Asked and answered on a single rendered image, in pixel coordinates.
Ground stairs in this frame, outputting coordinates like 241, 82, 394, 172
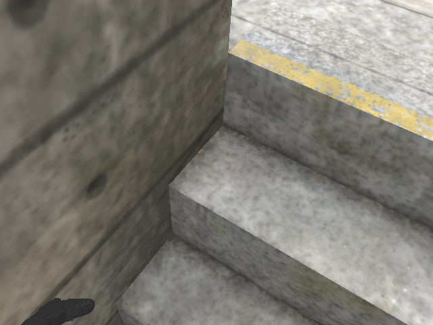
116, 53, 433, 325

